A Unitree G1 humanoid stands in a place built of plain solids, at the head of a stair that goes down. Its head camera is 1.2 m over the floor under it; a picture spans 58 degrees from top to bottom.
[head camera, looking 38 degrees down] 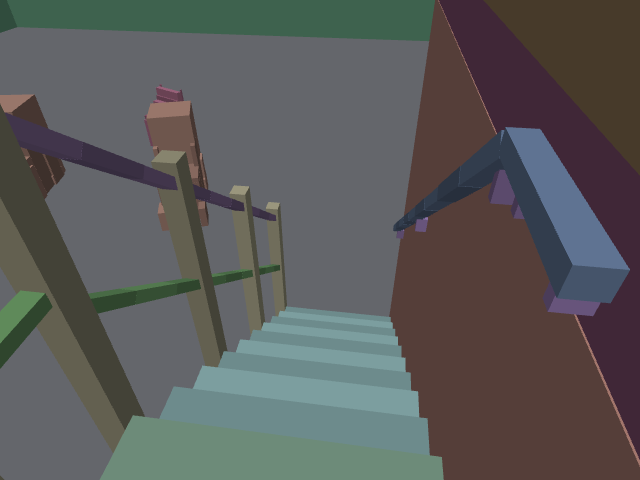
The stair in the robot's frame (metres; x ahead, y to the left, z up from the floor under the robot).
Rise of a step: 0.17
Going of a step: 0.21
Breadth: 0.90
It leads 8 degrees to the right of straight ahead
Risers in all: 10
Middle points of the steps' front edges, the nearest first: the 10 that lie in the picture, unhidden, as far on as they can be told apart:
0.63 0.11 0.00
0.84 0.08 -0.17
1.05 0.05 -0.35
1.27 0.02 -0.52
1.48 -0.01 -0.69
1.69 -0.04 -0.86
1.90 -0.06 -1.04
2.11 -0.09 -1.21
2.32 -0.12 -1.38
2.54 -0.15 -1.56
